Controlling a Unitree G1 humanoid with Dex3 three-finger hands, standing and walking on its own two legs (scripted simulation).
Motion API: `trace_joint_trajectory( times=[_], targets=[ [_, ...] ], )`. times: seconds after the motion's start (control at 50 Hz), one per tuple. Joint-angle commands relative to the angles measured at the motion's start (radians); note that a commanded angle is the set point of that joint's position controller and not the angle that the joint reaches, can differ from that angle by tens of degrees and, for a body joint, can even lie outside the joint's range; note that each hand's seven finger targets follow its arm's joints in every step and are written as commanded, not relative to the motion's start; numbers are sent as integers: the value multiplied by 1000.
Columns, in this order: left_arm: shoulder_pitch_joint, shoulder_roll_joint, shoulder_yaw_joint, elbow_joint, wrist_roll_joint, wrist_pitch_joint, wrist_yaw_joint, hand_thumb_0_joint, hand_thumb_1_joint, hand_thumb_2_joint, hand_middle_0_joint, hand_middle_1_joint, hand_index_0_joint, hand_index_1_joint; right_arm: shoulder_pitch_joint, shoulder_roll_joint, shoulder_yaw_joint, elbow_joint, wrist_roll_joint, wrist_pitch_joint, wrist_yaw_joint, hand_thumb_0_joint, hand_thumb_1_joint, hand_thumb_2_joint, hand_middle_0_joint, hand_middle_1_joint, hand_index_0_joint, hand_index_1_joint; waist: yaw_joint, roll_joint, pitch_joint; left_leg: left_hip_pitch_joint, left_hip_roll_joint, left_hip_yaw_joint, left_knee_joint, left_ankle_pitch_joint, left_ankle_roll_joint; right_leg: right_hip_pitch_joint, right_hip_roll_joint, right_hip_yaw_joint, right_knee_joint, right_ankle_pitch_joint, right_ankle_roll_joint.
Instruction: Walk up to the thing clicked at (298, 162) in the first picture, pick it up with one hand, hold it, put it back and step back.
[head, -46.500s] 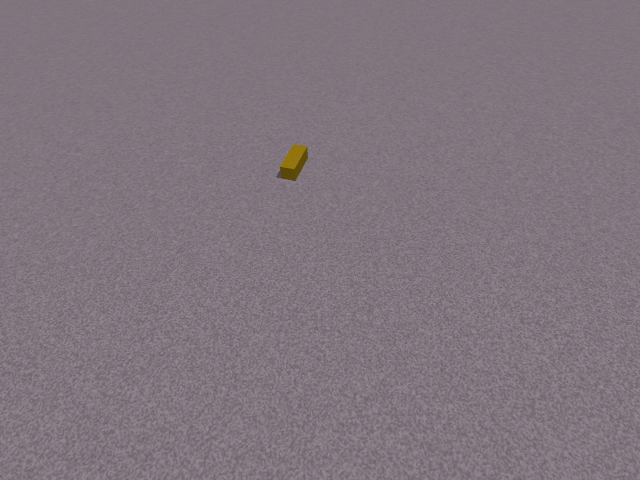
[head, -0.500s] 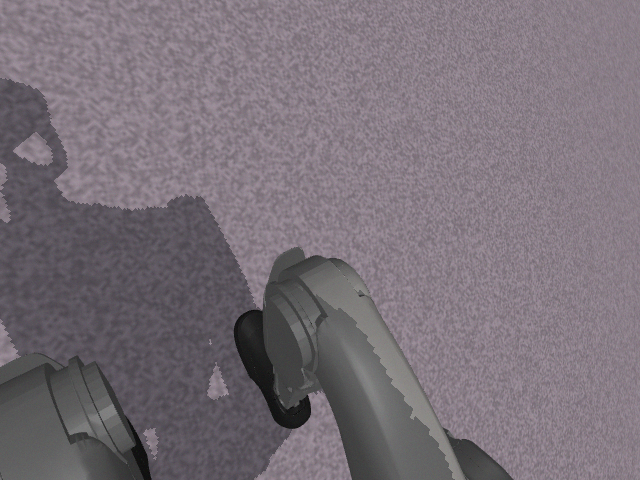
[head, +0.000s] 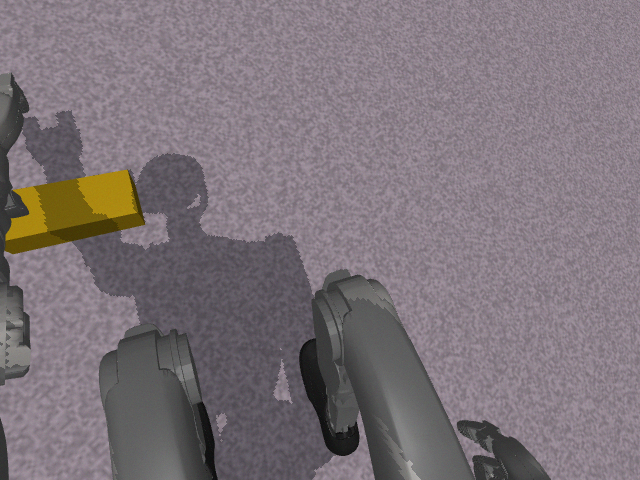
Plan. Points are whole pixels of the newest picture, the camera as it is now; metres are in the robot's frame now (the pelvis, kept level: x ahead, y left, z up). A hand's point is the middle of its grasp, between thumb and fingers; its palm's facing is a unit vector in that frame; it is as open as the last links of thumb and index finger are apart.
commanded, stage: withdraw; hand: left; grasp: from above
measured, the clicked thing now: (70, 211) +0.54 +0.27 -0.33
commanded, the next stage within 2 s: home in 0.32 s
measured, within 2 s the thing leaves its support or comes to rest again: neither
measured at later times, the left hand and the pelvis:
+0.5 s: hand (20, 175) +0.54 +0.28 -0.17, palm faces -0.37 -0.04 -0.93, open 14.0 cm; pelvis +0.00 +0.00 -0.03, yaw +0 degrees
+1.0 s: hand out of the picture +0.38 +0.26 +0.00, palm faces -0.27 -0.62 -0.73, open 8.1 cm; pelvis +0.01 +0.00 +0.11, yaw +4 degrees
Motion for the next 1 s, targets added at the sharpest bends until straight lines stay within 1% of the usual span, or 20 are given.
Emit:
trace_joint_trajectory(
  times=[0.0, 0.1, 0.16, 0.24, 0.28, 0.32, 0.34, 0.4, 0.44, 0.5, 0.54, 0.58, 0.62, 0.64, 0.66, 0.7, 0.74, 0.82, 0.92, 0.98],
  targets=[
    [-317, 167, 9, -76, 13, -47, -4, 0, -516, 1019, -86, -1027, -80, -1033, 245, -247, -61, 5, -2, 28, -51, 0, -900, -902, 200, 300, 200, 300, -75, 195, -517, 328, -10, 81, -247, 121, 19, 364, 45, -50, -235, 78, -81],
    [-329, 228, 27, -40, 49, -103, 61, 0, -533, 1025, -85, -1027, -77, -1035, 209, -242, -36, -6, -10, 25, -75, 0, -903, -903, 200, 300, 200, 300, -49, 239, -544, 325, -12, 91, -222, 106, 21, 344, 45, -37, -209, 59, -76],
    [-353, 267, 57, -43, 78, -125, 118, 0, -544, 1027, -85, -1027, -76, -1036, 225, -245, -29, 6, -14, 18, -71, 0, -905, -903, 200, 300, 200, 300, -48, 277, -610, 342, -12, 89, -206, 149, 22, 355, 42, -45, -169, 117, -70],
    [-453, 322, 98, -97, 102, -135, 193, 0, -559, 1027, -72, -1034, -68, -1038, 240, -259, -36, 13, -23, 3, -69, 0, -907, -902, 200, 300, 200, 300, -51, 358, -659, 391, -8, 79, -203, 140, 12, 316, 44, -60, -134, 112, -76],
    [-470, 312, 112, -124, 103, -126, 212, 0, -575, 1032, -74, -1029, -66, -1038, 253, -262, -49, 12, -27, -8, -66, 0, -911, -903, 200, 300, 200, 300, -58, 399, -682, 444, -8, 79, -207, 147, 6, 283, 38, -73, -125, 124, -78],
    [-451, 300, 110, -137, 102, -111, 215, 0, -574, 1025, -74, -1021, -68, -1028, 261, -266, -58, 20, -25, -17, -63, 0, -911, -903, 200, 300, 200, 300, -47, 444, -732, 504, -5, 75, -215, 174, 0, 268, 33, -78, -110, 154, -80],
    [-456, 284, 101, -158, 101, -103, 214, 0, -571, 1024, -81, -1017, -72, -1026, 280, -262, -62, 23, -25, -20, -60, 0, -911, -903, 199, 300, 200, 300, -58, 461, -779, 530, -3, 78, -211, 199, 1, 295, 34, -77, -112, 178, -78],
    [-421, 265, 93, -157, 76, -65, 206, 0, -566, 1017, -74, -1014, -70, -1017, 291, -257, -76, 30, -17, -17, -54, 0, -910, -902, 199, 300, 200, 300, -48, 428, -790, 508, -2, 82, -220, 195, 8, 317, 38, -73, -125, 183, -77],
    [-386, 251, 93, -123, 60, -42, 191, 0, -417, 894, -220, -854, -195, -857, 299, -261, -82, 46, -13, -12, -53, 0, -888, -894, 200, 300, 200, 300, -47, 405, -742, 465, -5, 82, -226, 191, 9, 304, 36, -74, -134, 179, -78],
    [-328, 244, 101, -178, 22, -13, 148, 0, -248, 900, -219, -685, -196, -706, 313, -251, -92, 39, -5, -2, -51, 0, -890, -895, 200, 300, 200, 300, -22, 382, -784, 498, -7, 86, -241, 241, 9, 353, 35, -68, -152, 208, -81],
    [-269, 243, 123, -247, -18, 3, 113, 0, -126, 857, -208, -607, -189, -625, 313, -253, -108, 28, 9, 10, -50, 0, -892, -896, 200, 300, 200, 300, 15, 398, -821, 529, -9, 90, -261, 284, 6, 381, 29, -61, -168, 232, -82],
    [-176, 203, 128, -282, -66, 17, 72, 0, 12, 892, -213, -591, -196, -607, 307, -239, -124, 8, 19, 22, -47, 0, -892, -896, 200, 300, 200, 300, 37, 367, -846, 555, -8, 96, -282, 317, 7, 430, 29, -52, -191, 254, -81],
    [-129, 204, 161, -387, -129, 21, 39, 0, 136, 880, -208, -539, -194, -552, 306, -235, -150, -8, 36, 33, -46, 0, -894, -897, 200, 300, 200, 300, 78, 331, -892, 547, -14, 106, -307, 311, 15, 483, 27, -34, -224, 255, -80],
    [-66, 186, 174, -414, -165, 28, 23, 0, 216, 879, -206, -508, -194, -520, 306, -237, -163, -12, 45, 36, -46, 0, -894, -897, 200, 300, 200, 300, 94, 325, -859, 546, -19, 106, -332, 294, 13, 480, 20, -29, -244, 234, -86],
    [-38, 150, 166, -501, -206, 28, 7, 0, 284, 868, -203, -478, -192, -489, 289, -223, -174, -27, 52, 39, -45, 0, -895, -897, 200, 300, 200, 300, 112, 334, -889, 580, -15, 108, -358, 286, 13, 498, 21, -24, -260, 223, -87],
    [38, 105, 169, -580, -270, 40, -19, 0, 444, 851, -196, -398, -190, -404, 278, -208, -189, -38, 67, 45, -46, 0, -897, -898, 200, 300, 200, 300, 120, 283, -892, 609, -12, 105, -392, 275, 20, 527, 22, -15, -303, 214, -81],
    [110, 59, 172, -656, -355, 59, -36, 0, 604, 805, -184, -295, -183, -296, 248, -193, -196, -48, 82, 49, -53, 0, -899, -900, 200, 300, 200, 300, 126, 225, -828, 582, -11, 92, -433, 225, 28, 543, 21, -6, -346, 189, -76],
    [246, -49, 142, -813, -482, 92, -68, 0, 898, 898, -199, -297, -199, -297, 197, -173, -217, -76, 99, 41, -72, 0, -899, -900, 200, 300, 200, 300, 148, 198, -779, 682, -1, 64, -550, 143, 24, 566, 16, 2, -434, 121, -74],
    [391, -127, 119, -962, -620, 139, -63, 0, 900, 899, -199, -297, -199, -297, 128, -146, -221, -95, 123, 7, -109, 0, -900, -900, 200, 300, 200, 300, 166, 167, -751, 804, 9, 45, -686, 54, 22, 660, 16, 15, -541, 84, -61],
    [463, -167, 113, -1023, -694, 163, -46, 0, 900, 899, -199, -298, -199, -297, 88, -128, -214, -94, 131, -25, -133, 0, -900, -900, 200, 300, 200, 300, 170, 152, -705, 881, 9, 46, -749, 72, 20, 723, 13, 23, -610, 100, -57]
  ],
)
